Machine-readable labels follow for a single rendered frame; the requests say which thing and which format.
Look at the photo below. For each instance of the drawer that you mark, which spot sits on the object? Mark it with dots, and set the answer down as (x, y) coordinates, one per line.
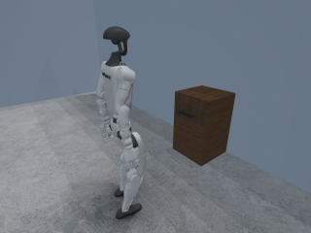
(199, 113)

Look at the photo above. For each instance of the handle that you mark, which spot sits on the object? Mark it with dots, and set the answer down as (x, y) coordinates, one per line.
(185, 114)

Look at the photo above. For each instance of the right robot upper arm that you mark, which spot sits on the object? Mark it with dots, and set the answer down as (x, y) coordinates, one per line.
(126, 79)

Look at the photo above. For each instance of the left robot upper arm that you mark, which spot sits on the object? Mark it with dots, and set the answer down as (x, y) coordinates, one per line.
(100, 91)

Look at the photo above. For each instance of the robot right forearm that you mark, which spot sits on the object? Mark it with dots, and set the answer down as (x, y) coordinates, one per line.
(123, 123)

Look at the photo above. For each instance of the robot left forearm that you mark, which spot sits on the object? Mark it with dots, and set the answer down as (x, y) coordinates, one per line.
(103, 110)

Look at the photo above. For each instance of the robot right shin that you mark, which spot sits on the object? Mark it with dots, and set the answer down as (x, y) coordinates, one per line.
(131, 188)

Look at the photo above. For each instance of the cabinet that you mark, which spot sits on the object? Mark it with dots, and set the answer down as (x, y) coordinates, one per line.
(197, 143)

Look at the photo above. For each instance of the robot torso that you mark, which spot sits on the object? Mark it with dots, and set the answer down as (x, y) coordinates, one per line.
(111, 85)

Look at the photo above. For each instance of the robot left hand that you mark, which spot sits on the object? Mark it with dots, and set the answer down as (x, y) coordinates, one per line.
(105, 127)

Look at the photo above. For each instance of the robot right hand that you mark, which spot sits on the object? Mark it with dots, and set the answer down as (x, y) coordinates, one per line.
(128, 156)

